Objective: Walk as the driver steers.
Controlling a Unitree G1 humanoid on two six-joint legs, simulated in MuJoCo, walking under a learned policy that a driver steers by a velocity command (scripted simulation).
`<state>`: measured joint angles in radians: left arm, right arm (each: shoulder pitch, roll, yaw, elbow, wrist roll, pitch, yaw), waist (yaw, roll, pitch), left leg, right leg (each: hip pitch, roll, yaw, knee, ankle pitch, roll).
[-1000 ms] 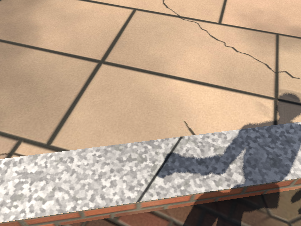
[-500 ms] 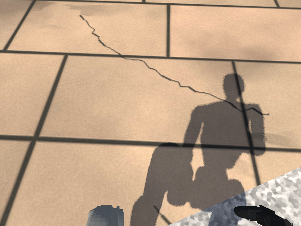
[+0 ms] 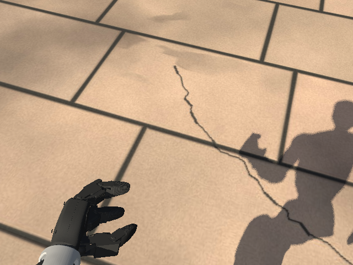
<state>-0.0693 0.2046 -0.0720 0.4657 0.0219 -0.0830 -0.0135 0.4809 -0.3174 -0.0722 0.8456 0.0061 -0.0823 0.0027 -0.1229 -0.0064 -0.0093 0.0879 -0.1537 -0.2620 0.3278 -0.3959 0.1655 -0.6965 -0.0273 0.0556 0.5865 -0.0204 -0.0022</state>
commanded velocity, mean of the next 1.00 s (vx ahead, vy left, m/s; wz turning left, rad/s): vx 0.64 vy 0.00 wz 0.25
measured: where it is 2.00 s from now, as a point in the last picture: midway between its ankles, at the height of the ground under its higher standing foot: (139, 113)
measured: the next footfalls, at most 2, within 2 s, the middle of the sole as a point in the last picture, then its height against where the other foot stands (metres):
right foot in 0.04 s outside the picture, level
left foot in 0.46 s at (126, 223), level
